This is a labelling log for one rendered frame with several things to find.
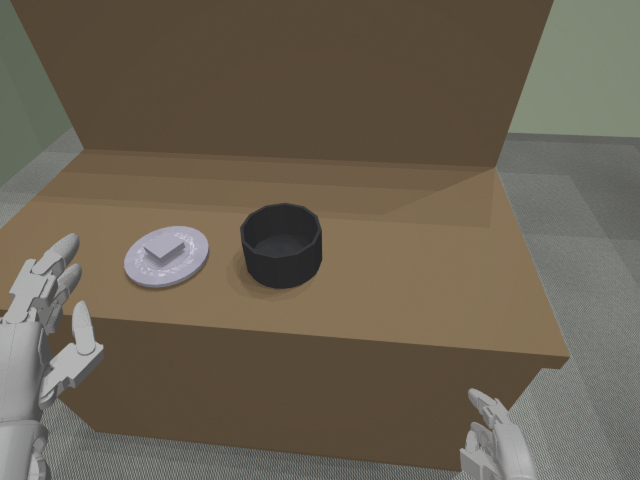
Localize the robot left forearm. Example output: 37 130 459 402
0 420 51 480

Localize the knob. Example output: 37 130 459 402
143 231 185 264

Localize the left robot hand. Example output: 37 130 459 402
0 233 104 423

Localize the table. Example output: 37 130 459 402
0 0 570 472

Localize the right robot hand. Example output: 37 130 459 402
460 388 538 480

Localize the lid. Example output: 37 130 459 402
124 226 209 288

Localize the pot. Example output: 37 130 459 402
240 203 322 289

